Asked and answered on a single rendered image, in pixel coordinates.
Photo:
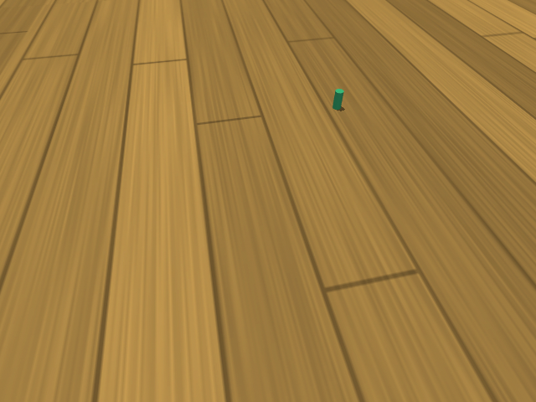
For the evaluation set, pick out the can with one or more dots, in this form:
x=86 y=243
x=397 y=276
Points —
x=338 y=99

